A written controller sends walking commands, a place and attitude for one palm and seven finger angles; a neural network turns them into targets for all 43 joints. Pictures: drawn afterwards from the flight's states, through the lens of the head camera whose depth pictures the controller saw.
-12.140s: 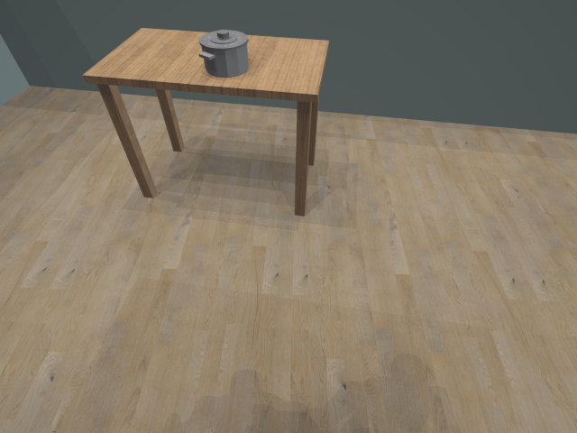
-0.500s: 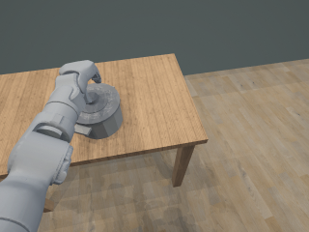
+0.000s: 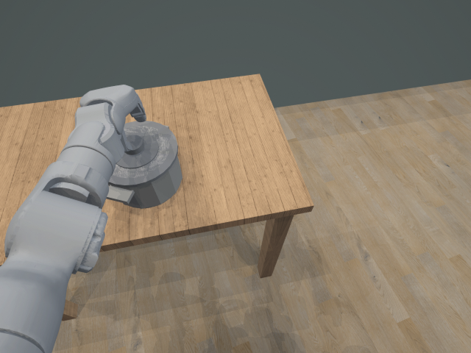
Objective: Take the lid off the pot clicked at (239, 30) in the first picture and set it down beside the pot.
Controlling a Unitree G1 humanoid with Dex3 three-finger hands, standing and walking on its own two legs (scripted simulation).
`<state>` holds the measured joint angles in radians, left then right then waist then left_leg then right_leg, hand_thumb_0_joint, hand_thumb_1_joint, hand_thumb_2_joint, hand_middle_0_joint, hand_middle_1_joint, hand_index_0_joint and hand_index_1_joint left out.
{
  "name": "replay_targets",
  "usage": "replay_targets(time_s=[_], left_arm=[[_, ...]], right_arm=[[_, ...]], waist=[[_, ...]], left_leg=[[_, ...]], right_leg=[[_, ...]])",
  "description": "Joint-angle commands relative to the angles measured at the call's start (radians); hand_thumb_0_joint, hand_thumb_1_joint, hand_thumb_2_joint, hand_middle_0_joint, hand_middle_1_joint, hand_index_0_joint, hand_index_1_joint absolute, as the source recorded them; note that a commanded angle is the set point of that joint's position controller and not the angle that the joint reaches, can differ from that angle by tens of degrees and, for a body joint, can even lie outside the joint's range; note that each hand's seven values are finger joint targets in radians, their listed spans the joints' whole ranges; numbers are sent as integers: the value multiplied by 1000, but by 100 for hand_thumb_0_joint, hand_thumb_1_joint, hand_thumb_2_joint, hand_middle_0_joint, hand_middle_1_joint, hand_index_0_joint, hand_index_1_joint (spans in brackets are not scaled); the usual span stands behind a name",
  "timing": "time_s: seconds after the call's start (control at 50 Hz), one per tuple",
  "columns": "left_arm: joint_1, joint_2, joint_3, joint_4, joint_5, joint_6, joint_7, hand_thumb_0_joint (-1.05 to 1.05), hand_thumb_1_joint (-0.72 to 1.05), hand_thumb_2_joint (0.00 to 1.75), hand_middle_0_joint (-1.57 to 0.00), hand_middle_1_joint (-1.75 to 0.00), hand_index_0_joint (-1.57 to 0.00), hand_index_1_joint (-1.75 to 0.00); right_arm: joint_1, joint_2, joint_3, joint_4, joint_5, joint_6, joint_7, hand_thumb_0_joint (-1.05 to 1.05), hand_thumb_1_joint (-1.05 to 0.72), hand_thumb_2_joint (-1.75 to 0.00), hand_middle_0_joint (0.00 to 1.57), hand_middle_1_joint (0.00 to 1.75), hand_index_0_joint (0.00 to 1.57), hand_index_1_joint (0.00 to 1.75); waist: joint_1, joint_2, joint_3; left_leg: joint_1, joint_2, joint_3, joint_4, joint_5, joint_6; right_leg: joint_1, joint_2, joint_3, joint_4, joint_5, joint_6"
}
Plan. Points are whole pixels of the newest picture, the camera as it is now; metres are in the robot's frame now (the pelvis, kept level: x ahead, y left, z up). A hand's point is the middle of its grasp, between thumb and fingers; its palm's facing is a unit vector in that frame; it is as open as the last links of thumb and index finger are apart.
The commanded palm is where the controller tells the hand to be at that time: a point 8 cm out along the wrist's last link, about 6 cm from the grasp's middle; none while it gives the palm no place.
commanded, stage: lower the open fingers around the knob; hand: left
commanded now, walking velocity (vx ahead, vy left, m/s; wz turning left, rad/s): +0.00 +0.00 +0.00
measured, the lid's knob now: (133, 144) +0.53 +0.17 +0.02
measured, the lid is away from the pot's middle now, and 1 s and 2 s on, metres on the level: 0.00 0.00 0.00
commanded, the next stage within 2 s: close the fingers and squeeze the knob in 1.12 s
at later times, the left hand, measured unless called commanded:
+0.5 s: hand (127, 141) +0.50 +0.16 +0.06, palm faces -0.41 -0.09 -0.91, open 10.1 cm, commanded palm +0.52 +0.17 +0.11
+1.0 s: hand (127, 146) +0.50 +0.17 +0.05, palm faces -0.41 -0.07 -0.91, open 10.1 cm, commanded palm +0.52 +0.16 +0.09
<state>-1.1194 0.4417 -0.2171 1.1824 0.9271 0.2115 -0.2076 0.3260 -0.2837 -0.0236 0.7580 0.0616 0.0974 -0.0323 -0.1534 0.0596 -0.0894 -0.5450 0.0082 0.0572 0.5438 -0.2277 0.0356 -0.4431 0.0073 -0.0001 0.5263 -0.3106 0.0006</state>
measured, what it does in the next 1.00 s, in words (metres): stands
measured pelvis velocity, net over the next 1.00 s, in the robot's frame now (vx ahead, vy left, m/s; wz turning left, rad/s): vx -0.01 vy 0.00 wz -0.01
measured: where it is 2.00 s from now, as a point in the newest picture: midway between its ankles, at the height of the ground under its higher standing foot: outside the picture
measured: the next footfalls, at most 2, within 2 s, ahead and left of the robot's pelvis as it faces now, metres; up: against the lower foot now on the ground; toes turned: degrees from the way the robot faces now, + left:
none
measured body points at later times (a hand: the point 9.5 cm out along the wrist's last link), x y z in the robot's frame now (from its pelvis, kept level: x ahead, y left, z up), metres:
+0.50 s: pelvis +0.00 +0.00 +0.00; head +0.08 +0.00 +0.44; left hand +0.52 +0.17 +0.11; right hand -0.02 -0.28 -0.13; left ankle +0.01 +0.10 -0.73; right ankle -0.04 -0.12 -0.73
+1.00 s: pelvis -0.01 +0.00 -0.01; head +0.08 -0.01 +0.43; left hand +0.51 +0.17 +0.10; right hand -0.03 -0.28 -0.14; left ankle +0.01 +0.10 -0.73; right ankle -0.04 -0.12 -0.73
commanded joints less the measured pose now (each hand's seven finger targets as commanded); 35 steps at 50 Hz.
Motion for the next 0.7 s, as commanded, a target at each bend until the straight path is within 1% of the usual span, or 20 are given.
replay_targets(time_s=[0.0, 0.08, 0.1, 0.12, 0.14, 0.2, 0.22, 0.24, 0.3, 0.34, 0.36, 0.44, 0.48, 0.5, 0.58, 0.6, 0.62, 0.64, 0.66, 0.68], left_arm=[[-569, 238, 53, -203, 18, -24, 45, 0, -26, 134, -82, -8, -82, -8], [-495, 253, 55, -71, 33, -6, 57, 0, -26, 134, -82, -8, -82, -8], [-489, 239, 41, -37, 28, 3, 59, 0, -26, 134, -82, -8, -82, -8], [-505, 266, 61, -51, 30, 1, 61, 0, -26, 134, -82, -8, -82, -8], [-536, 282, 72, -100, 30, -13, 58, 0, -26, 134, -82, -8, -82, -8], [-606, 228, 35, -202, 39, -42, 57, 0, -26, 134, -82, -8, -82, -8], [-596, 227, 37, -191, 49, -48, 59, 0, -26, 134, -82, -8, -82, -8], [-581, 223, 44, -186, 41, -56, 56, 0, -26, 134, -82, -8, -82, -8], [-533, 258, 76, -122, 36, -45, 70, 0, -26, 134, -82, -8, -82, -8], [-518, 191, 33, -86, 27, -38, 74, 0, -26, 134, -82, -8, -82, -8], [-529, 234, 60, -98, 37, -36, 82, 0, -26, 134, -82, -8, -82, -8], [-517, 246, 71, -82, 41, -34, 90, 0, -26, 134, -82, -8, -82, -8], [-553, 227, 46, -109, 43, -35, 92, 0, -26, 134, -82, -8, -82, -8], [-579, 258, 69, -143, 48, -42, 98, 0, -26, 134, -82, -8, -82, -8], [-545, 294, 104, -149, 56, -59, 108, 0, -26, 134, -82, -8, -82, -8], [-530, 258, 80, -139, 54, -53, 113, 0, -26, 134, -82, -8, -82, -8], [-471, 212, 56, -68, 57, -43, 114, 0, -26, 134, -82, -8, -82, -8], [-435, 198, 54, -40, 52, -43, 111, 0, -26, 134, -82, -8, -82, -8], [-424, 175, 31, -11, 47, -31, 108, 0, -26, 134, -82, -8, -82, -8], [-401, 196, 47, 31, 46, -22, 108, 0, -26, 134, -82, -8, -82, -8]], right_arm=[[76, -159, -45, -66, -1, -31, -13, 0, -90, -90, 20, 30, 20, 30], [87, -172, -35, -49, 4, -33, -23, 0, -90, -90, 20, 30, 20, 30], [86, -172, -33, -48, 5, -33, -23, 0, -90, -90, 20, 30, 20, 30], [94, -176, -32, -49, 4, -37, -23, 0, -90, -90, 20, 30, 20, 30], [91, -175, -34, -56, 3, -38, -25, 0, -90, -90, 20, 30, 20, 30], [115, -160, -50, -56, -5, -50, -20, 0, -90, -90, 20, 30, 20, 30], [123, -161, -51, -50, -5, -50, -19, 0, -90, -90, 20, 30, 20, 30], [131, -159, -54, -47, -6, -52, -20, 0, -90, -90, 20, 30, 20, 30], [137, -167, -53, -38, -8, -41, -17, 0, -90, -90, 20, 30, 20, 30], [131, -166, -51, -31, -6, -39, -14, 0, -90, -90, 20, 30, 20, 30], [137, -171, -53, -28, -8, -37, -12, 0, -90, -90, 20, 30, 20, 30], [138, -171, -51, -34, -9, -32, -11, 0, -90, -90, 20, 30, 20, 30], [143, -169, -54, -34, -11, -30, -11, 0, -90, -90, 20, 30, 20, 30], [151, -169, -55, -34, -12, -34, -12, 0, -90, -90, 20, 30, 20, 30], [159, -165, -57, -39, -15, -33, -16, 0, -90, -90, 20, 30, 20, 30], [158, -161, -58, -39, -16, -32, -13, 0, -90, -90, 20, 30, 20, 30], [160, -161, -58, -33, -15, -30, -10, 0, -90, -90, 20, 30, 20, 30], [161, -163, -59, -29, -12, -28, -9, 0, -90, -90, 20, 30, 20, 30], [157, -168, -57, -26, -14, -22, -5, 0, -90, -90, 20, 30, 20, 30], [159, -173, -54, -27, -13, -19, -3, 0, -90, -90, 20, 30, 20, 30]], waist=[[-21, -17, -443], [-35, -104, -329], [-37, -90, -286], [-33, -94, -316], [-27, -42, -368], [-36, 56, -499], [-38, 60, -501], [-44, 14, -503], [-43, -21, -449], [-54, -23, -390], [-48, -16, -401], [-47, -15, -411], [-57, 24, -431], [-54, 32, -469], [-47, 38, -514], [-48, 46, -498], [-54, -4, -455], [-59, -41, -431], [-62, -38, -377], [-62, -62, -353]], left_leg=[[441, -17, -53, 14, 348, 46], [322, -14, -36, 5, 257, 49], [294, -11, -32, -2, 221, 45], [296, -12, -36, -1, 218, 46], [328, -12, -37, 5, 257, 43], [477, -5, -56, 33, 358, 39], [487, -5, -60, 41, 380, 39], [482, 0, -64, 49, 414, 45], [415, -5, -52, 48, 369, 44], [380, -4, -47, 46, 351, 43], [379, -4, -47, 47, 339, 42], [358, -4, -47, 57, 350, 40], [382, -3, -42, 63, 344, 40], [398, -3, -47, 64, 352, 41], [415, -4, -47, 80, 408, 41], [414, -2, -48, 80, 411, 38], [385, -4, -47, 83, 393, 39], [359, 0, -45, 86, 402, 41], [323, 0, -35, 86, 365, 40], [283, -5, -32, 85, 321, 41]], right_leg=[[-3, 37, -23, -54, 394, -22], [-32, 39, -23, -58, 341, -14], [-47, 36, -27, -58, 301, -15], [-38, 37, -23, -55, 302, -15], [-25, 33, -18, -50, 331, -21], [-59, 40, -23, -39, 359, -24], [-81, 45, -25, -38, 361, -26], [-74, 47, -25, -37, 385, -23], [-67, 48, -26, -35, 382, -19], [-103, 46, -30, -35, 363, -21], [-99, 47, -29, -32, 355, -20], [-86, 46, -26, -23, 371, -25], [-96, 47, -25, -19, 367, -22], [-90, 49, -24, -17, 371, -22], [-75, 52, -21, -5, 417, -23], [-88, 52, -25, -6, 408, -23], [-111, 58, -33, -7, 390, -22], [-114, 57, -31, -9, 396, -20], [-122, 56, -33, -9, 383, -18], [-126, 57, -32, -7, 359, -16]])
